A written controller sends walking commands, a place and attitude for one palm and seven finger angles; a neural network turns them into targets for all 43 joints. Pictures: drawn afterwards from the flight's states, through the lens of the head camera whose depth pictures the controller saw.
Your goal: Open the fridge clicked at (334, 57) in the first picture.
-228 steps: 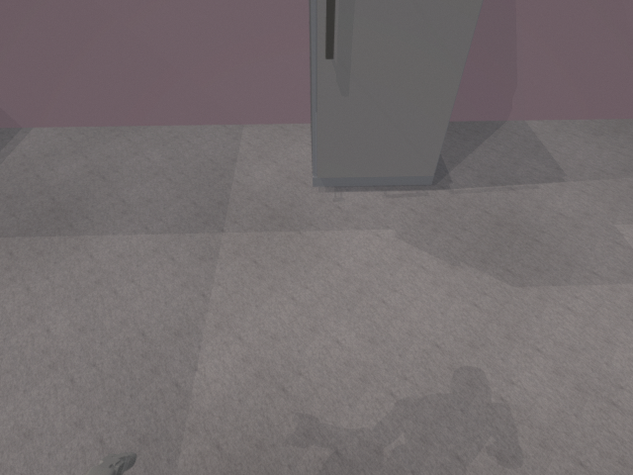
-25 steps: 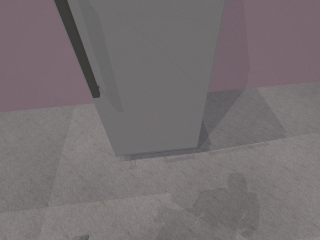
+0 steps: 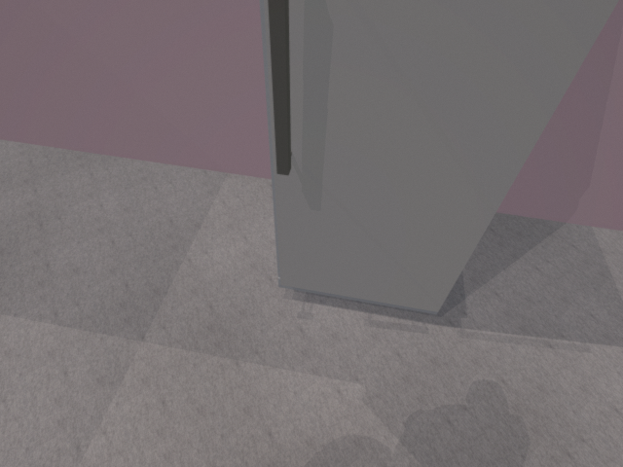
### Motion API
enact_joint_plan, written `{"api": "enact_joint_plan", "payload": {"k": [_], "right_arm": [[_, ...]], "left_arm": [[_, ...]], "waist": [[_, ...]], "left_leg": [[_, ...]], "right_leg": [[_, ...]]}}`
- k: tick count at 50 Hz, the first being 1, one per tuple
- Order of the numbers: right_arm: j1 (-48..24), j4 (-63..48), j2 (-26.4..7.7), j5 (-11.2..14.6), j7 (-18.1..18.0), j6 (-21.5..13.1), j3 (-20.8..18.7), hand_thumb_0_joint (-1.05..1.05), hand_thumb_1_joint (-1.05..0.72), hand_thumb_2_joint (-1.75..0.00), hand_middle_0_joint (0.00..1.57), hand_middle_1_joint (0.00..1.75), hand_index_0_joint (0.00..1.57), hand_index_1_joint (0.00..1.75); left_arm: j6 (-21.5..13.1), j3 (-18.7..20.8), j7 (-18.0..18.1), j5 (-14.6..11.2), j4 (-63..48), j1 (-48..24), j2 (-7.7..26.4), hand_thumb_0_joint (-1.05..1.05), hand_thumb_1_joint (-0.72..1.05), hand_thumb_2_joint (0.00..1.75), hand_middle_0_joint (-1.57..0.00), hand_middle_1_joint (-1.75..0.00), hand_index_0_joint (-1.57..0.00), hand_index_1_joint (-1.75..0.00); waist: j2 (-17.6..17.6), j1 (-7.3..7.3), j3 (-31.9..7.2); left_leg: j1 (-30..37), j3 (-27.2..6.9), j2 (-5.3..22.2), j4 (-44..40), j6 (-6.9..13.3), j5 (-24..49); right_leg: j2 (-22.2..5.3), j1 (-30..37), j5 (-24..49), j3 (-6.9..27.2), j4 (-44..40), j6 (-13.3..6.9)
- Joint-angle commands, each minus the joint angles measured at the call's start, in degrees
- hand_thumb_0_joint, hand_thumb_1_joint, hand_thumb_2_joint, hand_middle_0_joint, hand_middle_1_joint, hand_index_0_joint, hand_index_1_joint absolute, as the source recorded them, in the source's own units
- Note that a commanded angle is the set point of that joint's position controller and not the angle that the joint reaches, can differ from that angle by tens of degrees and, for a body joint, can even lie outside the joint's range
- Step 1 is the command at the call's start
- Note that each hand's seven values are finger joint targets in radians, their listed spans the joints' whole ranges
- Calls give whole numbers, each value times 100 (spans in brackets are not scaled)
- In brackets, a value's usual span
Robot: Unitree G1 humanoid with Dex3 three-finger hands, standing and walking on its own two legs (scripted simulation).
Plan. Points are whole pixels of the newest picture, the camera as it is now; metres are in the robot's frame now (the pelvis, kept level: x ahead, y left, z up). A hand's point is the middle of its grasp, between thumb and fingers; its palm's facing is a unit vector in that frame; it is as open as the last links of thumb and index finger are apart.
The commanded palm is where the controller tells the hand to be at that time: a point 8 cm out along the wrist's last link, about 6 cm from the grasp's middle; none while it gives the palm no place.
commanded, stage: take the last steps up to it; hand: left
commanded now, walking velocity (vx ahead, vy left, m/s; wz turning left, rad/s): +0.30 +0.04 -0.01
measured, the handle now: (283, 64) +0.75 +0.16 +0.14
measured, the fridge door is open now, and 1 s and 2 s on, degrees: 0 0 0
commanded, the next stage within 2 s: come to a stop and stand still in 0.68 s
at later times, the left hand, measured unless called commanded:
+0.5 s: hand (208, 387) +0.25 +0.21 -0.17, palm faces -0.06 -0.98 -0.19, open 7.4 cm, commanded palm none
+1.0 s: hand (220, 381) +0.27 +0.19 -0.19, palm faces +0.04 -0.99 -0.16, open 7.3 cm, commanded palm none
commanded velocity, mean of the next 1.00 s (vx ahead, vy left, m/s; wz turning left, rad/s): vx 0.12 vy -0.01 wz -0.02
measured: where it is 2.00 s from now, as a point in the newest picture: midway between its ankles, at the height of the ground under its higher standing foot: outside the picture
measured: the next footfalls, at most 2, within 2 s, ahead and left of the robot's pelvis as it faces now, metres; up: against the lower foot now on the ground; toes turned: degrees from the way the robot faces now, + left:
left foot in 0.04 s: +0.04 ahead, +0.13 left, +0.00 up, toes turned +6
right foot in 0.54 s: +0.30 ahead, -0.08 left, +0.00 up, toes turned -9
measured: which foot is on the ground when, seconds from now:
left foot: up 0.00-0.02, down 0.04-0.56, up 0.58-0.92, down 0.94-1.00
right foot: down 0.00-0.04, up 0.06-0.52, down 0.54-1.00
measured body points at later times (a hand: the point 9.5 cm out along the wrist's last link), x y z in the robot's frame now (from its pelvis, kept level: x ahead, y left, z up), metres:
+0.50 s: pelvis +0.14 +0.03 -0.01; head +0.16 +0.02 +0.44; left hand +0.25 +0.26 -0.15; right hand +0.02 -0.17 -0.17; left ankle +0.00 +0.13 -0.74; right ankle +0.25 -0.08 -0.72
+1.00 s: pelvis +0.26 +0.03 -0.01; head +0.27 +0.04 +0.44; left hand +0.27 +0.25 -0.18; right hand +0.32 -0.21 -0.15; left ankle +0.32 +0.14 -0.74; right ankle +0.27 -0.08 -0.74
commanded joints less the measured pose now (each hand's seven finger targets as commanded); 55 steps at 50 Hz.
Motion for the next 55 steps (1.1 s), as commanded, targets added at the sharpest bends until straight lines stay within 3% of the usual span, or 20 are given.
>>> {"api": "enact_joint_plan", "payload": {"k": [1, 2, 3, 4, 6, 9, 13, 22, 24, 26, 27, 28, 29, 32, 36, 42, 45, 48, 52, 55], "right_arm": [[1074, 0, -551, 21, -158, -326, -74, 0, -90, -90, 20, 30, 20, 30], [1524, 79, -1062, -10, -207, -338, -214, 0, -90, -90, 20, 30, 20, 30], [1814, 110, -1327, -22, -253, -305, -248, 0, -90, -90, 20, 30, 20, 30], [1607, 82, -1244, -34, -268, -291, -212, 0, -90, -90, 20, 30, 20, 30], [1062, 19, -711, -9, -317, -372, -58, 0, -90, -90, 20, 30, 20, 30], [1068, 58, -453, 31, -333, -540, 29, 0, -90, -90, 20, 30, 20, 30], [1446, 235, -377, 54, -379, -654, 26, 0, -90, -90, 20, 30, 20, 30], [2041, 651, -436, -47, -409, -638, 5, 0, -90, -90, 20, 30, 20, 30], [1979, 688, -551, -39, -415, -619, 1, 0, -90, -90, 20, 30, 20, 30], [1885, 693, -580, 36, -393, -615, -7, 0, -90, -90, 20, 30, 20, 30], [2012, 630, -326, 91, -339, -625, 21, 0, -90, -90, 20, 30, 20, 30], [2251, 515, -121, 125, -341, -636, 42, 0, -90, -90, 20, 30, 20, 30], [1908, 460, -260, 121, -361, -585, 6, 0, -90, -90, 20, 30, 20, 30], [1512, 463, 22, 28, -286, -423, -18, 0, -90, -90, 20, 30, 20, 30], [1849, 561, 245, -25, -260, -246, 41, 0, -90, -90, 20, 30, 20, 30], [1185, 353, 356, 36, -265, -307, 135, 0, -90, -90, 20, 30, 20, 30], [1205, 485, 176, 58, -317, -322, 157, 0, -90, -90, 20, 30, 20, 30], [933, 323, -454, 60, -398, -371, 66, 0, -90, -90, 20, 30, 20, 30], [523, 204, -555, 64, -504, -243, -13, 0, -90, -90, 20, 30, 20, 30], [442, 72, -772, 13, -559, -171, -129, 0, -90, -90, 20, 30, 20, 30]], "left_arm": [[-60, 150, -25, -96, -226, -306, 753, 0, 90, 90, -20, -30, -20, -30], [-42, 75, -67, -109, -339, -384, 398, 0, 90, 90, -20, -30, -20, -30], [-41, 33, -54, -52, -573, -790, 318, 0, 90, 90, -20, -30, -20, -30], [-37, 67, -67, -20, -630, -980, 384, 0, 90, 90, -20, -30, -20, -30], [1, 81, -115, -10, -395, -848, 356, 0, 90, 90, -20, -30, -20, -30], [-7, 69, -156, -27, -191, -472, 261, 0, 90, 90, -20, -30, -20, -30], [35, 91, -132, -55, -302, -736, 278, 0, 90, 90, -20, -30, -20, -30], [-28, 47, -162, -110, -854, -2096, 191, 0, 90, 90, -20, -30, -20, -30], [-82, 63, -149, -107, -756, -1668, 216, 0, 90, 90, -20, -30, -20, -30], [-174, 139, -111, -71, -341, -430, 442, 0, 90, 90, -20, -30, -20, -30], [-259, 273, -37, -22, -161, 237, 933, 0, 90, 90, -20, -30, -20, -30], [-260, 371, -7, -102, -66, 682, 1367, 0, 90, 90, -20, -30, -20, -30], [-220, 354, 21, -184, -115, 443, 1320, 0, 90, 90, -20, -30, -20, -30], [-209, 190, 69, -175, -451, -878, 744, 0, 90, 90, -20, -30, -20, -30], [-275, 54, 81, -109, -400, -1036, 399, 0, 90, 90, -20, -30, -20, -30], [-215, 43, 90, -70, -280, -904, 470, 0, 90, 90, -20, -30, -20, -30], [-103, 1, 130, -148, -165, -934, 484, 0, 90, 90, -20, -30, -20, -30], [43, -53, 184, -182, -148, -528, 209, 0, 90, 90, -20, -30, -20, -30], [237, -18, 153, -144, -111, -481, 367, 0, 90, 90, -20, -30, -20, -30], [356, 64, 138, -107, -224, -473, 383, 0, 90, 90, -20, -30, -20, -30]], "waist": [[325, -709, -250], [1764, -933, -313], [1881, -1072, 214], [1336, -985, 598], [1081, -682, 932], [678, -433, 713], [659, -409, 572], [579, -695, 835], [579, -470, 563], [405, 68, -141], [-534, 295, -723], [-1460, 208, -1312], [-733, 209, -1033], [172, -332, 101], [-411, -691, 86], [-382, -499, -129], [-369, -572, -301], [755, -364, -266], [1559, -370, 88], [1248, -442, -183]], "left_leg": [[2230, -71, 140, -1690, 143, 263], [2619, -1875, 1368, -2352, 552, -920], [2127, -2652, 1980, -3043, 998, -1458], [1612, -2587, 2080, -3166, 1166, -1594], [1016, -1842, 1589, -3139, 1018, -832], [1138, -983, 1132, -3004, 904, 1151], [1564, -696, 1160, -2843, 1045, 2811], [1824, -546, 1344, -2384, 1034, 3709], [1764, -322, 1274, -1759, 937, 4840], [1232, 1, 887, -278, 638, 4897], [-121, 209, 473, 1236, 371, 3209], [-1074, 267, -313, 3066, 138, -916], [-1284, -371, -102, 3668, 249, -1074], [-1160, -537, 438, 3527, 218, 61], [-678, -260, 453, 2368, 0, 362], [-176, -79, 226, 298, -176, 558], [739, -124, 140, -1095, -197, 1704], [850, -868, 1220, -1457, 346, 4334], [606, -1137, 1499, -2040, 809, 4407], [788, -1250, 1808, -1928, 1194, 4566]], "right_leg": [[-531, -1504, -1500, 658, -3, -243], [103, -2469, -1737, 168, 1473, 50], [267, -3029, -1919, 377, 2553, 41], [33, -3141, -1695, 721, 3118, -56], [-110, -2984, -865, 967, 3655, -65], [-73, -2700, -56, 932, 3775, 51], [-52, -2888, 186, 972, 3569, 135], [139, -2346, 46, 738, 1505, -164], [453, -1469, -51, 508, 1081, -313], [643, 361, 688, 425, 473, -403], [-427, 1868, 1279, 1712, 387, -792], [-1939, 2484, 2431, 3834, -302, -1473], [-1917, 2018, 2099, 3696, -610, -1677], [-1366, -207, 218, 2572, -1227, -1187], [-865, -919, 957, 1485, -1363, -969], [-713, -479, 2054, 1421, -936, -997], [-394, -394, 2124, 1140, -328, -628], [134, -396, 514, 934, 79, -45], [319, -545, -1017, 860, 1213, 60], [383, -1028, -1743, 1140, 2506, 48]]}}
